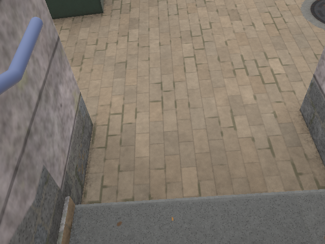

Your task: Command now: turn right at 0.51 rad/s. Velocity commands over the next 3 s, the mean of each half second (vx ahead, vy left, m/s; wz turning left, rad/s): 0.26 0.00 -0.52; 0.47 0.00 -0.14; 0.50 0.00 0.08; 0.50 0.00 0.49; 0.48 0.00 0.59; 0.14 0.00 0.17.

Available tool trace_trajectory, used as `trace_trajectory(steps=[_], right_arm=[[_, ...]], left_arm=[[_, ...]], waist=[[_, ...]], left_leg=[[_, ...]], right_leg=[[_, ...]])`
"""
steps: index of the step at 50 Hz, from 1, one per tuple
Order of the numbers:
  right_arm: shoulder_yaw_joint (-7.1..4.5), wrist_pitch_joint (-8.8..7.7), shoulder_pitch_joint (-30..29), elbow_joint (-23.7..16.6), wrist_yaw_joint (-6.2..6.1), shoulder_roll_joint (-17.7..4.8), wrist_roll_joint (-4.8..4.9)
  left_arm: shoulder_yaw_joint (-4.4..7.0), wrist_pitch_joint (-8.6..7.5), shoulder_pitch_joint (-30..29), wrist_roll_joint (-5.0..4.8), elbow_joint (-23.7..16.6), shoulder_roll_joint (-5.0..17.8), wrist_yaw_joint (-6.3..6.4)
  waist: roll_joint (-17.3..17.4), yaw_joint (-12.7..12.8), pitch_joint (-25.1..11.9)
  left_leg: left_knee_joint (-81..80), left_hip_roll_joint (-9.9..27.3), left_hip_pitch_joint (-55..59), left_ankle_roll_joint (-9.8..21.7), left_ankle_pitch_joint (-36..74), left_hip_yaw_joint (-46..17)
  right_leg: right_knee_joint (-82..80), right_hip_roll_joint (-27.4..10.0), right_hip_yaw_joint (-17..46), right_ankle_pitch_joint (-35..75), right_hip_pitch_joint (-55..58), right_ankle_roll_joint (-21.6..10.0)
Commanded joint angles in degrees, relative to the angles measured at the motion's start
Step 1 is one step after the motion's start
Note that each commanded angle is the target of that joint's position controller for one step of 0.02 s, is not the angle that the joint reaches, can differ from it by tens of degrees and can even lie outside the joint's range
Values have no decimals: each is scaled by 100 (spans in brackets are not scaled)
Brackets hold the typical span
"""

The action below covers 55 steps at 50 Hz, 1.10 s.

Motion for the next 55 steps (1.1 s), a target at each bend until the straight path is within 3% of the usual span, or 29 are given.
trace_trajectory(steps=[1, 4, 7, 10, 15, 19, 21, 23, 25, 29, 31, 32, 33, 34, 35, 36, 37, 38, 39, 40, 41, 42, 43, 45, 46, 48, 51, 53, 55], right_arm=[[-238, -64, -360, -482, -113, -702, -105], [-144, 25, -105, -458, 42, -339, -96], [-55, -32, -137, -614, 129, -139, -84], [-146, -241, -43, -598, 265, -453, -109], [-122, -579, -329, -662, 350, -369, -123], [-275, -868, -431, -520, 466, -677, -36], [-228, -946, -579, -517, 531, -544, -151], [-44, -975, -558, -532, 689, -27, -240], [2, -926, -615, -680, 828, 93, -151], [-85, -869, -342, -734, 693, -120, 37], [-194, -837, 606, -347, 616, -266, 116], [-217, -765, 1426, -48, 596, -234, 86], [-216, -699, 2689, 310, 587, -345, 45], [-154, -650, 3368, 488, 646, -455, 60], [-147, -517, 3558, 474, 653, -507, 217], [-360, -483, 3391, 546, 603, -1255, 353], [-182, -405, 2885, 538, 482, -572, 310], [-83, -538, 2225, 506, 390, -569, 60], [104, -657, 1483, 387, 417, -209, 14], [208, -771, 1344, 485, 399, 74, 101], [232, -831, 1302, 529, 415, 83, 50], [233, -894, 1182, 470, 352, 4, 101], [246, -877, 1464, 594, 260, 58, 174], [190, -759, 2019, 948, 198, -240, 162], [117, -758, 1986, 981, 226, -490, 20], [182, -706, 2538, 1177, 202, -9, 237], [179, -615, 3395, 1387, 93, 78, 119], [265, -588, 3278, 1361, 40, 331, 149], [294, -481, 3030, 1275, 43, 363, 158]], left_arm=[[268, -127, -4, -83, -512, 1124, 107], [90, -33, -126, -149, -477, 702, 145], [80, -29, 141, -200, -324, 689, 195], [149, -166, 117, -64, -313, 945, 184], [128, -283, 661, -113, -47, 783, 227], [203, -438, 1058, -145, 274, 861, 325], [180, -442, 1130, -149, 444, 760, 409], [79, -326, 827, -115, 519, 487, 470], [83, -281, 717, -71, 536, 587, 414], [59, -324, 882, -260, 719, 542, 562], [11, -268, 812, -119, 808, 425, 495], [-48, -273, 916, -63, 946, 309, 330], [-112, -378, 1011, -137, 1070, 25, 131], [-133, -519, 1878, -232, 1265, -120, -31], [-135, -606, 2080, -226, 1248, 49, -66], [-70, -713, 1667, -461, 737, 488, 37], [2, -573, 487, -377, 582, 633, 234], [-13, -500, -131, -402, 369, 611, 385], [-32, -380, -336, -203, 298, 644, 454], [-47, -452, -177, -26, 339, 393, 418], [-26, -498, -52, -29, 378, 319, 317], [0, -585, -433, 85, 147, 400, 254], [-53, -654, -994, 260, -63, 139, 197], [-141, -565, -870, 197, -139, -363, 72], [-36, -530, -322, 36, 111, -78, 10], [2, -545, -713, -3, 64, 130, -120], [-37, -764, -2214, -45, -312, 45, -360], [-83, -843, -2698, 53, -395, -110, -501], [-150, -833, -2758, 68, -321, -412, -657]], waist=[[-955, 46, -34], [-537, -103, -542], [-687, 3, -397], [-716, -37, -428], [-1134, 149, -174], [-1212, 237, 52], [-1075, 271, 268], [-1013, 239, 242], [-1035, 368, 230], [-946, 380, 530], [-526, 72, 247], [-173, -237, -102], [550, -768, -692], [1610, -674, -1429], [1991, -729, -1504], [2407, -656, -1599], [450, -725, -546], [52, -434, 18], [-328, -113, 670], [-78, 100, 799], [0, 305, 786], [30, 270, 986], [119, -48, 813], [545, -62, 146], [524, 147, -128], [20, -126, 3], [-197, -706, 555], [-320, -753, 658], [-406, -959, 703]], left_leg=[[1146, 34, -2189, -105, 728, -445], [1167, 154, -1555, -180, 1800, -189], [409, 160, -1700, -158, 2066, -88], [124, 198, -1664, -96, 3007, -278], [-494, 194, -2052, -48, 2852, -516], [-1487, 296, -2526, 7, 3283, -889], [-2408, 214, -2004, 118, 4020, -699], [-3127, -59, -211, 214, 5447, -185], [-3476, -170, 901, 256, 5627, 24], [-4998, 564, 719, 337, 5370, -676], [-5663, 704, 1781, 335, 5301, -324], [-5227, 586, 3171, 286, 5029, -11], [-4237, 1108, 4923, 595, 5957, -407], [-2667, 1594, 6465, 1077, 5967, -872], [-2656, 1844, 6509, 1382, 5442, -1462], [-4073, 2758, 6303, 2334, 2843, -3240], [-5240, 2386, 5167, 2137, 477, -3335], [-5455, 2589, 3723, 2213, 665, -3548], [-5443, 2186, 2237, 1991, 1002, -3070], [-5117, 1823, 1858, 1677, 1692, -2486], [-5080, 1226, 1483, 1313, 1938, -1640], [-5400, 637, 613, 1143, 3344, -718], [-5449, 456, 438, 1110, 4317, -423], [-5222, 763, 1073, 1112, 5963, -521], [-4853, 963, 1583, 1152, 6220, -632], [-4216, 1131, 3332, 1222, 4950, -926], [-3835, 1299, 4462, 1204, 3643, -1451], [-3526, 1114, 3736, 1170, 3185, -1270], [-3502, 532, 1819, 1003, 2557, -627]], right_leg=[[-1861, -1729, 2834, 1739, 1494, -1031], [-1806, -1241, 2299, 1545, 1164, -913], [-1981, -996, 2395, 437, 1265, -916], [-1938, -1110, 2900, 322, 1350, -1087], [-1738, -1115, 3307, 628, 1861, -1196], [-1329, -991, 3418, 563, 2278, -1236], [-1110, -689, 3089, 542, 1600, -1150], [-785, -266, 2493, -176, 0, -985], [-695, -167, 2394, -375, -746, -892], [530, -254, 2773, 114, 386, -795], [1757, -162, 2563, 810, 416, -660], [2841, 151, 2102, 472, -392, -477], [4850, 489, 1557, -1577, -1699, -196], [7154, 847, 1270, -3261, -3318, 95], [8215, 556, 1276, -3193, -4332, 193], [8413, 238, 731, -2439, -4961, 384], [7903, -124, 219, -1372, -5412, 302], [6887, -494, 657, -364, -4724, 139], [6335, -846, 625, 103, -4076, 135], [5686, -975, 877, 707, -3926, 63], [4587, -1112, 585, 1252, -3566, 24], [2606, -1068, 121, 2152, -2588, 178], [1416, -903, -307, 3039, -1748, 350], [1228, -621, -408, 3085, -986, 529], [1817, -774, -136, 3444, -1076, 442], [1106, -1121, 484, 3701, -2703, 101], [30, -1113, 420, 3404, -4222, -130], [-495, -1091, 296, 4312, -3558, -43], [-1390, -622, -352, 5335, -1112, 197]])
Next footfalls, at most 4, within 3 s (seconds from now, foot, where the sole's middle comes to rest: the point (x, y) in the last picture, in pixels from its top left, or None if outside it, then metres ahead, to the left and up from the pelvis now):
0.64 left None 0.33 0.13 -0.91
1.24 right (231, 226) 0.67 -0.23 -1.06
1.84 left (190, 172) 1.08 -0.05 -1.21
2.22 right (220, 138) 1.34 -0.27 -1.21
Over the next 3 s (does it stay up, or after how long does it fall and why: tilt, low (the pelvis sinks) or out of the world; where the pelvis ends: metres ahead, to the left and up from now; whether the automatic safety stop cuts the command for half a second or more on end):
stays up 1.39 -0.08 -0.44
